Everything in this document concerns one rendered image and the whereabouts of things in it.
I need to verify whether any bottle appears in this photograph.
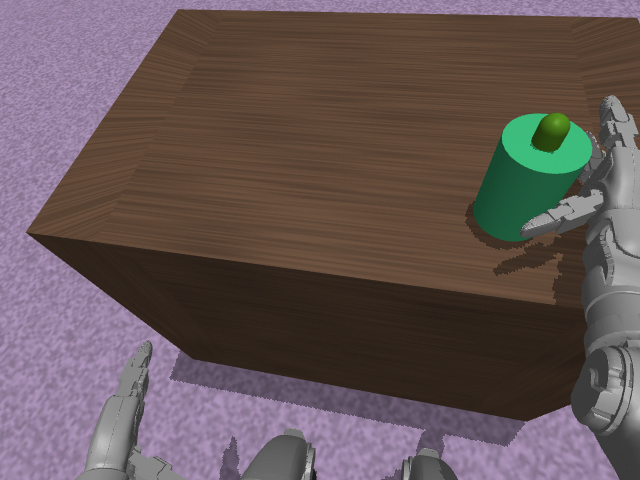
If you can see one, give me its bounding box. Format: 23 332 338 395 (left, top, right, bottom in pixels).
473 113 592 242

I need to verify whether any right robot arm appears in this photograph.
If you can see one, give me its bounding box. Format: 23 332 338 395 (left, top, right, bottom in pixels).
571 208 640 480

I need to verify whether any right robot hand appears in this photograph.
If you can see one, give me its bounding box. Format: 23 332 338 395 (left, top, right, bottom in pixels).
520 95 640 238

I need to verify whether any left robot hand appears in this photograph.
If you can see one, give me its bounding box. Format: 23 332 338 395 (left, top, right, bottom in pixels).
84 341 186 480

